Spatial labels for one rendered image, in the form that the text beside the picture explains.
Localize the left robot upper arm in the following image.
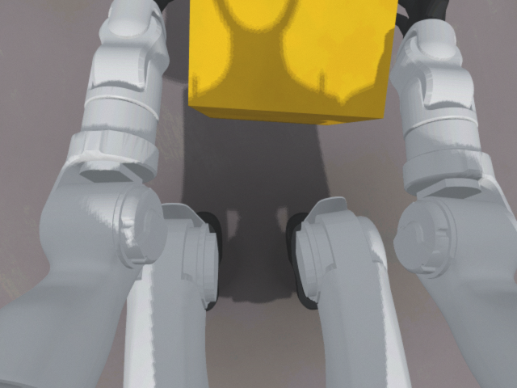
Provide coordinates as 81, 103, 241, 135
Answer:
0, 182, 168, 388

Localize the robot left forearm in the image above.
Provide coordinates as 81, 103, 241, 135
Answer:
39, 0, 170, 248

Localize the right robot upper arm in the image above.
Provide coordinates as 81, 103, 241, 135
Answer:
393, 196, 517, 388

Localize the robot right forearm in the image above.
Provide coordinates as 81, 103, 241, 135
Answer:
390, 19, 515, 217

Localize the carton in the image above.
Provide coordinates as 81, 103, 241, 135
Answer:
188, 0, 398, 125

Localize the robot left thigh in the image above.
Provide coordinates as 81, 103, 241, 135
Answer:
123, 219, 218, 388

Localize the right robot shin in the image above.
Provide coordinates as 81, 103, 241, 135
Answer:
304, 196, 388, 302

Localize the robot right hand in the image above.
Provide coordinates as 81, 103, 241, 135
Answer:
395, 0, 449, 38

